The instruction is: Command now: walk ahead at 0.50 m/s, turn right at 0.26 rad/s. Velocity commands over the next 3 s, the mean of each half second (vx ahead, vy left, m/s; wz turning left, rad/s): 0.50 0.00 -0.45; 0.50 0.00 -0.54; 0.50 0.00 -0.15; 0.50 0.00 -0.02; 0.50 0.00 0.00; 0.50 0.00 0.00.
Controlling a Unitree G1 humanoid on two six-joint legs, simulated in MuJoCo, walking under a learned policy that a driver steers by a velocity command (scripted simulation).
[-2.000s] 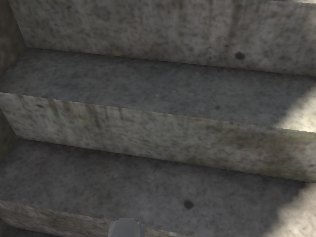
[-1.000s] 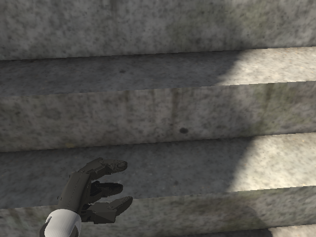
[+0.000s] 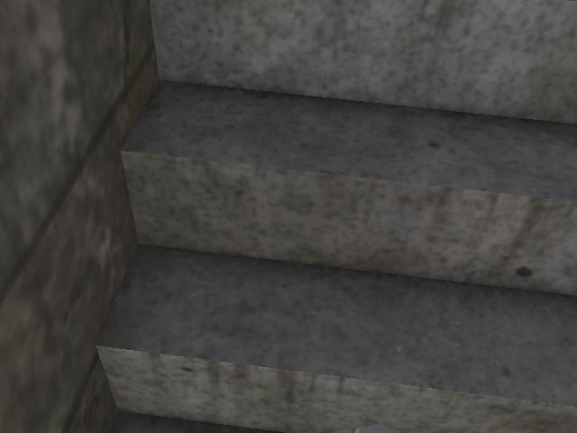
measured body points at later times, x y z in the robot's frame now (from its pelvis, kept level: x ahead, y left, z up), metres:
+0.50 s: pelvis +0.10 -0.07 +0.03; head +0.11 -0.10 +0.48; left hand +0.11 +0.20 -0.08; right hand +0.38 -0.30 +0.01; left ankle +0.02 +0.09 -0.54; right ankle +0.09 -0.17 -0.70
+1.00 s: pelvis +0.18 -0.04 +0.14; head +0.18 -0.06 +0.59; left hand +0.43 +0.17 +0.07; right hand +0.29 -0.31 +0.06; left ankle +0.24 +0.05 -0.48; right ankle +0.08 -0.14 -0.37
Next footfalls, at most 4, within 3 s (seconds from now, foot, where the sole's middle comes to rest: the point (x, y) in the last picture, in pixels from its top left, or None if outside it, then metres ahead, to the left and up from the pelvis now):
0.34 right None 0.13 -0.18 -0.74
0.82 left None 0.29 0.05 -0.51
1.34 right None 0.11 -0.24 -0.74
2.02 left None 0.39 -0.02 -0.48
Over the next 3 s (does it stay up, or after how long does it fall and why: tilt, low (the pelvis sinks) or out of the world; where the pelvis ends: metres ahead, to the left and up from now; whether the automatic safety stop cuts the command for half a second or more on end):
stays up -0.32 0.03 -0.30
